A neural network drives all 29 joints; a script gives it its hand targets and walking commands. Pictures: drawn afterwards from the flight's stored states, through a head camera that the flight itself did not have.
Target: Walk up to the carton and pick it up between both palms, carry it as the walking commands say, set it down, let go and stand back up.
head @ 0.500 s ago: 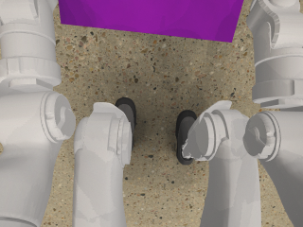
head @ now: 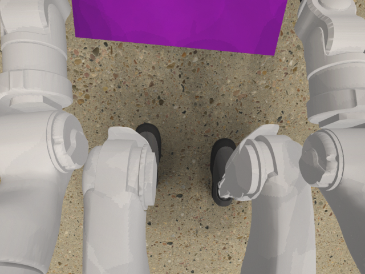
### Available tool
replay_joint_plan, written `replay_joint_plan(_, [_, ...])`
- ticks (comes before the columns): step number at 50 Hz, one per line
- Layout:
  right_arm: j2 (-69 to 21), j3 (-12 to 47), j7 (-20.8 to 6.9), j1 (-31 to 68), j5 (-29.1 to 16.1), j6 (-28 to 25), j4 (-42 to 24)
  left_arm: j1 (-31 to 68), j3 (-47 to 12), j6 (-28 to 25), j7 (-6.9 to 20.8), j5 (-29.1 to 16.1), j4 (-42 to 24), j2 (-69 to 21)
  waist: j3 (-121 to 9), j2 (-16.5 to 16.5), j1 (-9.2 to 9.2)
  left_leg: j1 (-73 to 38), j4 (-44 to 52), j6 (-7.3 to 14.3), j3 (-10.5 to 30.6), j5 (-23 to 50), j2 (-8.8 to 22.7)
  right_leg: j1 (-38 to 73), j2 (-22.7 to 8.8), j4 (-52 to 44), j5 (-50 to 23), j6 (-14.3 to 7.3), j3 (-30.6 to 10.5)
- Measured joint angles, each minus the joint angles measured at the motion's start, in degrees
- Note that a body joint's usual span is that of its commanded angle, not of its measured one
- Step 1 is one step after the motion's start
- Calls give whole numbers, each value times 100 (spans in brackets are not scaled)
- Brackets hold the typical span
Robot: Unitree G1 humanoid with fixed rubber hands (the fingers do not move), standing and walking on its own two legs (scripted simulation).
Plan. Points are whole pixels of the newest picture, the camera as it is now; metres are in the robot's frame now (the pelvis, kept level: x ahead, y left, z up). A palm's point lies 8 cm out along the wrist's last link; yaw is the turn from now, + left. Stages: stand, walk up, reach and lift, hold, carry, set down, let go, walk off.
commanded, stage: set down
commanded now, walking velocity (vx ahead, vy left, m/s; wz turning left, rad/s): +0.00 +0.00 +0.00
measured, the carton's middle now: out of the picture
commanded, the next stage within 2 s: none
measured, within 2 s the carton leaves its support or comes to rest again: rests again in 0.30 s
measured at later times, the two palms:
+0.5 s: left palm out of the picture +0.55 +0.22 -0.20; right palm out of the picture +0.54 -0.16 -0.20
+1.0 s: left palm out of the picture +0.56 +0.22 -0.20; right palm out of the picture +0.54 -0.17 -0.20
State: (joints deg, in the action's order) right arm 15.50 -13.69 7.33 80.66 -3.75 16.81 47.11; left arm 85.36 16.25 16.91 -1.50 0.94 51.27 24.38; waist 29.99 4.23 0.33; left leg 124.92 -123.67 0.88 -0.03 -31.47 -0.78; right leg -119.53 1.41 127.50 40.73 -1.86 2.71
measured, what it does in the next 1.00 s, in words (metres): stands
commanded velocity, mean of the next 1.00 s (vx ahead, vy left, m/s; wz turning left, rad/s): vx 0.00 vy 0.00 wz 0.00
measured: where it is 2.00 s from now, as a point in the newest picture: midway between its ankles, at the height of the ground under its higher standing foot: (185, 176)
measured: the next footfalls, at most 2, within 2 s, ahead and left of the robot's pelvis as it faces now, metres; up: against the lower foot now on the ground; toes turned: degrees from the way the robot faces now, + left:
none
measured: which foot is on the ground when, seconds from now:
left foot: down 0.00-1.00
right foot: down 0.00-1.00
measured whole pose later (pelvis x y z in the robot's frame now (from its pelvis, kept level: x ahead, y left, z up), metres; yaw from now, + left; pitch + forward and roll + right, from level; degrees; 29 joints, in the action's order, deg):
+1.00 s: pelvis +0.00 +0.00 -0.01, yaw -1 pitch +34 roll +0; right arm 16.9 -12.5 4.3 83.0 -4.8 15.6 51.0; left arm 85.8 15.8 13.9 2.8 0.9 53.3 26.9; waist 29.9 4.2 0.3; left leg 127.4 -126.3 0.9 0.0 -32.7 0.5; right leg -122.8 2.8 129.9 40.9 -1.9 2.7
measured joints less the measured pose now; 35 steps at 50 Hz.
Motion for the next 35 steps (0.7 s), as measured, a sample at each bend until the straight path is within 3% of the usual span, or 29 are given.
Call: replay_joint_plan(35, [128,116,-179,189,-100,-37,311,22,-46,-201,307,-1,95,158,-7,0,0,199,-180,0,6,-80,86,-256,101,162,2,0,0])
